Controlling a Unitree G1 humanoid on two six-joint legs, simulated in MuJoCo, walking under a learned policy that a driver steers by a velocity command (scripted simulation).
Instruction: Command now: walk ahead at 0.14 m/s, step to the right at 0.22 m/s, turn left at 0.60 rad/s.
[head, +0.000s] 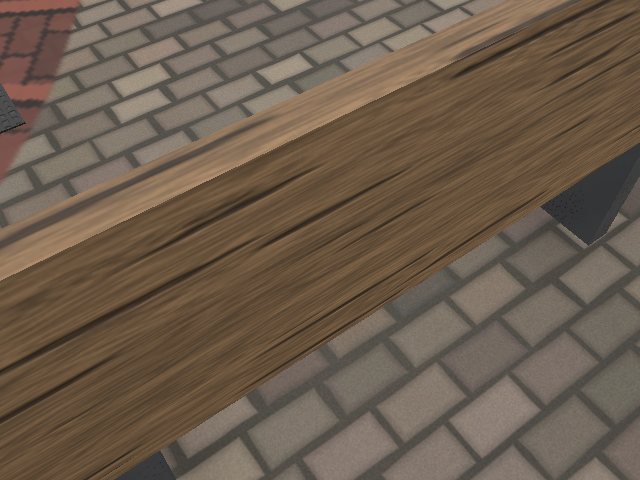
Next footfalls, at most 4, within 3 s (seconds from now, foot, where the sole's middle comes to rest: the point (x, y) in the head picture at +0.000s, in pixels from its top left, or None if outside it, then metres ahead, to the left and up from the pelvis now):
0.22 left None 0.05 0.00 -0.77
0.56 right None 0.09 -0.23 -0.77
1.06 left None -0.08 -0.02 -0.77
1.40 right None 0.06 -0.23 -0.77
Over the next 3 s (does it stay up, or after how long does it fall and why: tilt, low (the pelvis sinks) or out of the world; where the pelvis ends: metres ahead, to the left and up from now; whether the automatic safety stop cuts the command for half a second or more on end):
stays up -0.18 0.03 0.01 its command is cut before an obstacle from the start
